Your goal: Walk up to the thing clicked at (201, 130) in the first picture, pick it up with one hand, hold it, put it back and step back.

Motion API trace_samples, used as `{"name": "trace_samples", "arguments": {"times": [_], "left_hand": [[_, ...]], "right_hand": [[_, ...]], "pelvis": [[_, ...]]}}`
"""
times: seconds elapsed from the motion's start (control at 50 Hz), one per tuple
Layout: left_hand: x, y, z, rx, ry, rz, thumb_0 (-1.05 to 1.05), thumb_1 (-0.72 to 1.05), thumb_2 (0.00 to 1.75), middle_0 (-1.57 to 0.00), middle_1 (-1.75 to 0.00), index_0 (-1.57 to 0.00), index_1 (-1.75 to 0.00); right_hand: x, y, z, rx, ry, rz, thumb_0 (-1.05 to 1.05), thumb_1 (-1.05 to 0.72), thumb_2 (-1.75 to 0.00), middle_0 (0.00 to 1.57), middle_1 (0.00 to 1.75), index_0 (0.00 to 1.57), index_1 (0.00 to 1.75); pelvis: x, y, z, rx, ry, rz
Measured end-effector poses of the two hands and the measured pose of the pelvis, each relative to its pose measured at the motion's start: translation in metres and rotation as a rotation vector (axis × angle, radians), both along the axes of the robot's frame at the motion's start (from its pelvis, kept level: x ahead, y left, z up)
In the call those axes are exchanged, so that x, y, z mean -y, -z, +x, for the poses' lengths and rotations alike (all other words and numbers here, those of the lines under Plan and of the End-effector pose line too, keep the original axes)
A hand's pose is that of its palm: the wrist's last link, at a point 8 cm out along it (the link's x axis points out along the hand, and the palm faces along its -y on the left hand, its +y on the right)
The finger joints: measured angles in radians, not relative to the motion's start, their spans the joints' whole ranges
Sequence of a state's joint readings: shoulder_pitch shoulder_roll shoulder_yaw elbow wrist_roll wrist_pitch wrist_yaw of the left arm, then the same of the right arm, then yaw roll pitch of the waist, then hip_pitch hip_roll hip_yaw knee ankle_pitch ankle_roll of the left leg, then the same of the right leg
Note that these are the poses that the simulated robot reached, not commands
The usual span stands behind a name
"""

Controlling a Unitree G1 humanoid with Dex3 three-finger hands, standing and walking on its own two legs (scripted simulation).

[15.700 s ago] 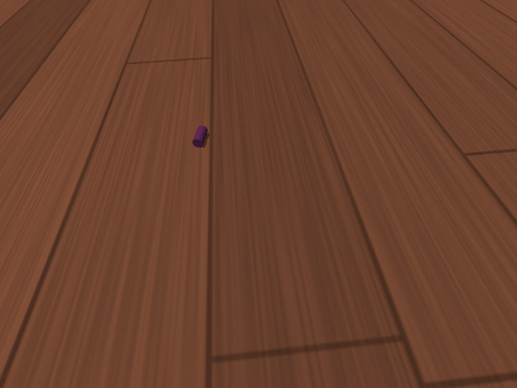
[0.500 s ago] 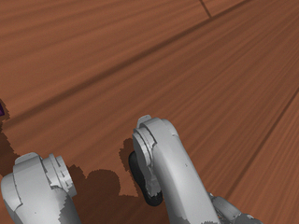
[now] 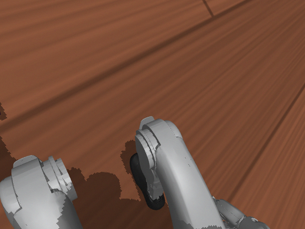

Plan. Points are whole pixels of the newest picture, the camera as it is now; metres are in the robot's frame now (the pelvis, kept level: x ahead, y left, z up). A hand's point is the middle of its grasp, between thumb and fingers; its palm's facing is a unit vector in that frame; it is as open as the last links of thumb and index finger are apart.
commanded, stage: close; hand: left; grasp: from above
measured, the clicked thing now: out of the picture +0.44 +0.33 -0.27
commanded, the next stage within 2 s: settle in 0.78 s
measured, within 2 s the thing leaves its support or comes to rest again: leaves its support in 1.26 s
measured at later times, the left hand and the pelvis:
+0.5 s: hand out of the picture +0.43 +0.32 -0.24, palm faces -0.42 -0.17 -0.89, open 9.0 cm; pelvis +0.00 +0.00 +0.01, yaw +0 degrees
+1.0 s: hand out of the picture +0.43 +0.32 -0.24, palm faces -0.42 -0.17 -0.89, open 8.9 cm; pelvis +0.00 +0.00 +0.01, yaw +0 degrees
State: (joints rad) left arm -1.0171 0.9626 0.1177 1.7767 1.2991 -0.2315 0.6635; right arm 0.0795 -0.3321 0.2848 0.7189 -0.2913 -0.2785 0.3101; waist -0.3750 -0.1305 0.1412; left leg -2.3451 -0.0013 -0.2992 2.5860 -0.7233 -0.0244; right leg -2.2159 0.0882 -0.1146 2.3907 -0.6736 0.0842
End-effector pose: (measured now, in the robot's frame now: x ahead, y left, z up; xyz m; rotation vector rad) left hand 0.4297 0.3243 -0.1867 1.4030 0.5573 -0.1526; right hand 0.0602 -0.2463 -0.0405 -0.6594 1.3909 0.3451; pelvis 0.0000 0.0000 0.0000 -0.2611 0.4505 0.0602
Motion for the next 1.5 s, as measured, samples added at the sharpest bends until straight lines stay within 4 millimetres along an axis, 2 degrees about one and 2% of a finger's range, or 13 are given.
{"name": "trace_samples", "arguments": {"times": [0.2, 0.62, 1.2, 1.32, 1.5], "left_hand": [[0.0, -0.001, 0.0, -0.003, 0.003, 0.002, 0.01, 0.22, 0.4, -0.65, -0.56, -0.67, -0.51], [0.0, -0.003, 0.002, 0.004, 0.003, 0.006, 0.01, 0.23, 0.26, -0.76, -0.4, -0.78, -0.36], [-0.001, -0.006, 0.002, -0.006, 0.001, -0.003, 0.01, 0.18, 0.22, -0.88, -0.28, -0.9, -0.24], [-0.002, -0.02, -0.001, 0.032, 0.024, 0.009, 0.01, 0.18, 0.2, -0.9, -0.24, -0.92, -0.21], [-0.004, -0.066, -0.004, 0.031, 0.017, 0.049, 0.01, 0.18, 0.17, -0.92, -0.21, -0.94, -0.18]], "right_hand": [[0.001, -0.003, -0.002, -0.003, 0.002, -0.009, 0.01, -0.9, -0.9, 0.19, 0.3, 0.2, 0.3], [-0.001, -0.006, -0.001, -0.005, 0.0, -0.014, 0.01, -0.9, -0.9, 0.19, 0.3, 0.2, 0.3], [0.002, -0.006, -0.002, -0.014, 0.039, -0.028, 0.01, -0.91, -0.91, 0.2, 0.3, 0.2, 0.3], [0.007, -0.003, 0.004, 0.001, 0.089, -0.02, 0.01, -0.91, -0.91, 0.2, 0.3, 0.2, 0.3], [0.015, 0.006, 0.031, 0.081, 0.16, 0.015, 0.01, -0.91, -0.91, 0.2, 0.3, 0.2, 0.3]], "pelvis": [[0.0, -0.002, -0.001, -0.001, 0.001, 0.001], [0.0, -0.006, -0.001, -0.013, 0.001, -0.001], [0.002, -0.008, 0.002, -0.04, -0.002, 0.002], [0.002, -0.009, 0.005, -0.065, -0.009, 0.012], [0.004, -0.019, 0.005, -0.116, -0.029, 0.04]]}}
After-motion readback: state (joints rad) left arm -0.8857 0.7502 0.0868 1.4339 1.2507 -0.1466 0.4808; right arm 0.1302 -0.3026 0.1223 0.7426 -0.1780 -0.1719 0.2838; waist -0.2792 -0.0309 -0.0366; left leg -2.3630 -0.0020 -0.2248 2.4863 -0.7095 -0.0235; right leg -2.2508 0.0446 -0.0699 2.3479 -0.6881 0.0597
